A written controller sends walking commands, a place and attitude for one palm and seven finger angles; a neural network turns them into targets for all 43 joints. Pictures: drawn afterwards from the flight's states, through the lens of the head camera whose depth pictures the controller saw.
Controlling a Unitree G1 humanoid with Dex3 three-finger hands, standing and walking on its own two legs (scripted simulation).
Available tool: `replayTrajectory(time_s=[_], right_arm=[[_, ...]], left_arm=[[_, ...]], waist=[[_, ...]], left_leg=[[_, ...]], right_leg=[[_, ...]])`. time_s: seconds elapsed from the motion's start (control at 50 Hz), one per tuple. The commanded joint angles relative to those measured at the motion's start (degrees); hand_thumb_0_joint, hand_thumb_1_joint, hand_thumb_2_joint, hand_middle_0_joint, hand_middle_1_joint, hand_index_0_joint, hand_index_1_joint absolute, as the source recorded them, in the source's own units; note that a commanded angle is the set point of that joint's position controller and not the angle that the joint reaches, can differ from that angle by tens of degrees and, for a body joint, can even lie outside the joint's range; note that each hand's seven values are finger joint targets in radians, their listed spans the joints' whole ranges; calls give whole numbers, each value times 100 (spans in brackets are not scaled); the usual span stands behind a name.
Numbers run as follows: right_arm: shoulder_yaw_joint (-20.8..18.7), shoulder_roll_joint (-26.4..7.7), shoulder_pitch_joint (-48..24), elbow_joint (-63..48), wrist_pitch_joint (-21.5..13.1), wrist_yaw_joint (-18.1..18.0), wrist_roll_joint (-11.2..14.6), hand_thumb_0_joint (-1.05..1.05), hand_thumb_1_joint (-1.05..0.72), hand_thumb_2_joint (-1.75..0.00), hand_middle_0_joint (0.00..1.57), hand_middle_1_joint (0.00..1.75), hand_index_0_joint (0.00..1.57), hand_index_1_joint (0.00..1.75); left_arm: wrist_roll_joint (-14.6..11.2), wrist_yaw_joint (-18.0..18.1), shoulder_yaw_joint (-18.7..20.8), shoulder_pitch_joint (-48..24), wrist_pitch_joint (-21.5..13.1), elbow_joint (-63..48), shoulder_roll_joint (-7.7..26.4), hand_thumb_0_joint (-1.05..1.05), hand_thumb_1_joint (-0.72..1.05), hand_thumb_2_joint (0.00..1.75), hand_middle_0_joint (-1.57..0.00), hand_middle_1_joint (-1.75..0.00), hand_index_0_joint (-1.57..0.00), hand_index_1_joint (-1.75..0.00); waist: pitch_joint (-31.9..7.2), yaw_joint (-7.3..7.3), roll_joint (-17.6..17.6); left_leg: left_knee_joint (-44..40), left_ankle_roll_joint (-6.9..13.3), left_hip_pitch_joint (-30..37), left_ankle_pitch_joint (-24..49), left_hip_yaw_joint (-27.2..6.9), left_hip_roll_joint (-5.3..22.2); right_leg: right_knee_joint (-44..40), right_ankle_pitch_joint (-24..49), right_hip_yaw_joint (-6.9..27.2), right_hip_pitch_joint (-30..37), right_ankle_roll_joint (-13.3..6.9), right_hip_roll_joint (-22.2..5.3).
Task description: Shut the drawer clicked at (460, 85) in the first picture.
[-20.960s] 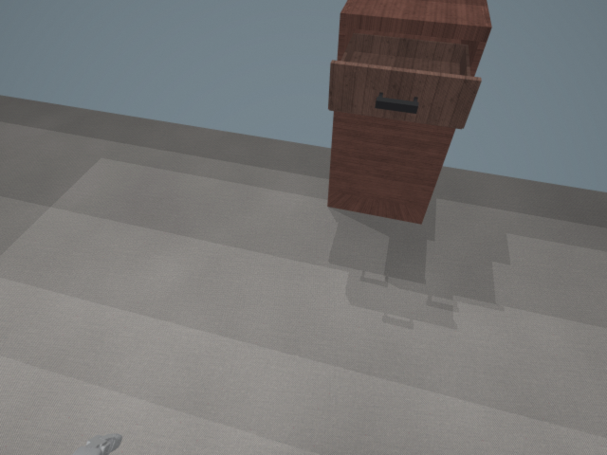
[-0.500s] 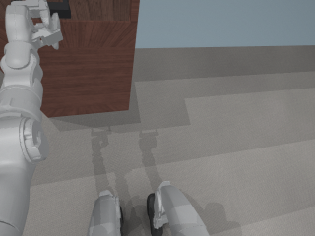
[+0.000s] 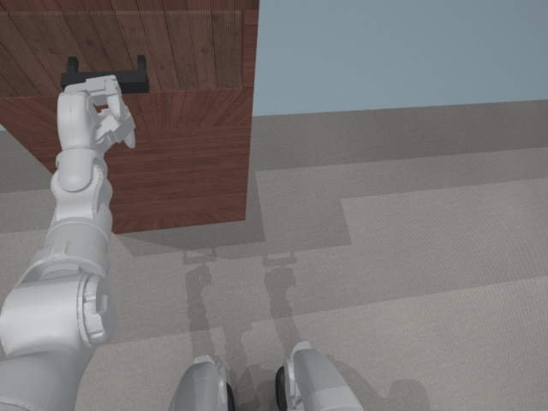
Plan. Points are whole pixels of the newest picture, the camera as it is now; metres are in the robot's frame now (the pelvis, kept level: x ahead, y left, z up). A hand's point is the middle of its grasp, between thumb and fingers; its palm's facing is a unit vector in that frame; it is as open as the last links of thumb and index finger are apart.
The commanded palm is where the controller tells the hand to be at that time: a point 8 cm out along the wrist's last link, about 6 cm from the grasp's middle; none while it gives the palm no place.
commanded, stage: draw the hand back to the body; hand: left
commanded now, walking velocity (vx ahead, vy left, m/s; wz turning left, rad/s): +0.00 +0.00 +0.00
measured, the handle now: (107, 72) +0.60 +0.20 +0.05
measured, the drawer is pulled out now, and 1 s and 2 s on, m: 0.00 0.00 0.00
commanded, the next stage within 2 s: step back with the hand held close in 1.36 s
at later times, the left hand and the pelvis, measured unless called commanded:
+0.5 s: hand (64, 188) +0.36 +0.18 +0.14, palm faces +0.06 -1.00 -0.03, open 3.3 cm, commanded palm +0.32 +0.24 +0.15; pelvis +0.03 -0.01 +0.06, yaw +2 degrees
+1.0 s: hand out of the picture +0.24 +0.21 +0.22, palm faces +0.35 -0.88 -0.33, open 3.3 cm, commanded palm +0.19 +0.26 +0.24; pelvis +0.03 -0.02 +0.10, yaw +2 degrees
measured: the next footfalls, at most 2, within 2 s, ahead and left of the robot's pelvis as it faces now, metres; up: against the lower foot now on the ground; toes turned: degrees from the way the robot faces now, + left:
none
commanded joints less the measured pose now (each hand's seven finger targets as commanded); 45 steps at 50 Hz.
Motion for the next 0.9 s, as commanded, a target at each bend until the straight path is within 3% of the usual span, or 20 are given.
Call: replayTrajectory(time_s=[0.0,0.02,0.04,0.06,0.08,0.1,0.16,0.26,0.3,0.32,0.36,0.4,0.46,0.48,0.5,0.54,0.62,0.74,0.82,0.88], right_arm=[[-494,-1049,982,-378,30,-74,60,0,-90,-90,20,30,20,30],[-509,-1052,965,-466,46,-80,93,0,-90,-90,20,30,20,30],[-517,-985,904,-553,53,-62,150,0,-90,-90,20,30,20,30],[-535,-936,825,-637,38,-48,206,0,-90,-90,20,30,20,30],[-545,-926,768,-684,36,-63,266,0,-90,-90,20,30,20,30],[-533,-887,682,-730,12,-79,314,0,-90,-90,20,30,20,30],[-526,-874,503,-782,-86,-180,396,0,-90,-90,20,30,20,30],[-493,-780,152,-779,-338,-283,440,0,-90,-90,20,30,20,30],[-499,-795,23,-790,-420,-322,457,0,-90,-90,20,30,20,30],[-508,-785,-45,-845,-467,-336,472,0,-90,-90,20,30,20,30],[-486,-772,-211,-888,-538,-369,496,0,-90,-90,20,30,20,30],[-453,-783,-409,-973,-607,-416,518,0,-90,-90,20,30,20,30],[-389,-761,-702,-1124,-687,-477,563,0,-90,-90,20,30,20,30],[-451,-644,-1150,-1267,-586,-568,557,0,-90,-90,20,30,20,30],[-402,-561,-1209,-1359,-594,-627,533,0,-90,-90,20,30,20,30],[-330,-547,-1326,-1303,-591,-712,531,0,-90,-90,20,30,20,30],[-260,-540,-1509,-1232,-621,-807,488,0,-90,-90,20,30,20,30],[-186,-470,-1701,-1146,-814,-807,413,0,-90,-90,20,30,20,30],[-183,-485,-1774,-1084,-951,-764,356,0,-90,-90,20,30,20,30],[-209,-440,-1768,-1081,-1038,-731,329,0,-90,-90,20,30,20,30]], left_arm=[[-254,-74,169,-1521,-425,-1982,1114,0,90,90,-140,-160,-140,-160],[-304,-102,183,-1078,-380,-2326,1160,0,90,90,-140,-160,-140,-160],[-379,-139,-20,-738,-322,-2824,912,0,90,90,-140,-160,-140,-160],[-507,-177,-130,-295,-229,-3267,713,0,90,90,-140,-160,-140,-160],[-584,-185,-93,217,-103,-3446,742,0,90,90,-140,-160,-140,-160],[-667,-203,-319,407,16,-3685,473,0,90,90,-140,-160,-140,-160],[-808,-150,-263,966,260,-4219,500,0,90,90,-140,-160,-140,-160],[-884,-160,-660,1623,309,-4954,51,0,90,90,-140,-160,-140,-160],[-909,-260,-823,1835,368,-5144,-46,0,90,90,-140,-160,-140,-160],[-937,-329,-886,1924,412,-5396,-92,0,90,90,-140,-160,-140,-160],[-1021,-411,-825,2465,556,-5518,-63,0,90,90,-140,-160,-140,-160],[-1112,-462,-733,2730,739,-5617,-18,0,90,90,-140,-160,-140,-160],[-1180,-534,-583,3088,961,-5937,139,0,90,90,-140,-160,-140,-160],[-519,3,-733,3070,1173,-6448,677,0,90,90,-140,-160,-140,-160],[-472,286,-899,3201,1354,-6706,357,0,90,90,-140,-160,-140,-160],[-349,604,-1018,3569,1624,-6845,271,0,90,90,-140,-160,-140,-160],[-261,866,-883,4117,1929,-7232,378,0,90,90,-140,-160,-140,-160],[-199,964,-863,4832,2051,-7997,246,0,90,90,-140,-160,-140,-160],[-190,974,-685,5483,2049,-8384,322,0,90,90,-140,-160,-140,-160],[-173,996,-466,5878,1983,-8972,406,0,90,90,-140,-160,-140,-160]], waist=[[-3556,291,747],[-3787,400,817],[-3888,448,894],[-3843,517,844],[-3612,578,630],[-3321,505,340],[-2765,573,87],[-2115,563,437],[-2001,548,274],[-2048,579,539],[-1913,682,374],[-1715,729,-60],[-1437,835,-51],[-1504,1107,-6],[-1239,966,23],[-929,999,54],[-556,1066,-237],[-156,1150,78],[157,1240,-39],[3,1278,149]], left_leg=[[-783,-285,2981,3949,-532,33],[-852,-312,3272,4404,-550,53],[-955,-334,3586,4798,-550,70],[-1048,-322,3702,4973,-496,69],[-1170,-303,3631,4978,-460,82],[-1283,-252,3494,4762,-427,75],[-1586,-195,3273,4233,-307,26],[-1902,-245,3750,4177,-305,21],[-1999,-263,3904,4174,-356,39],[-2015,-270,4118,4326,-348,35],[-2152,-303,4208,4304,-382,43],[-2314,-252,3993,3800,-343,-1],[-2533,-206,3880,3280,-280,-74],[-2874,-197,4100,3052,-202,-71],[-3033,-189,4168,2769,-178,-70],[-3273,-171,4378,2691,-210,-36],[-3696,-138,4744,2676,-193,-26],[-4195,-148,5356,2757,-187,-36],[-4417,-156,5456,2836,-207,-38],[-4475,-164,5643,3052,-183,-45]], right_leg=[[-602,2706,224,1894,-46,129],[-612,2954,215,2091,-57,135],[-723,3177,193,2235,-37,143],[-864,3392,191,2476,-23,150],[-977,3501,191,2687,-17,151],[-1090,3569,192,2840,16,154],[-1322,3575,231,3280,41,127],[-1612,3341,201,3243,29,90],[-1701,3259,175,3293,28,71],[-1731,3280,188,3298,16,55],[-1841,3231,147,3444,18,35],[-1970,3171,135,3718,28,9],[-2140,3071,173,4012,8,-29],[-2480,2731,483,4389,-65,-184],[-2644,2612,466,4462,-49,-212],[-2866,2527,464,4623,-65,-212],[-3303,2537,438,5017,-44,-207],[-3803,2509,426,5356,-59,-212],[-4037,2520,389,5532,-59,-184],[-4068,2708,395,5750,-66,-207]])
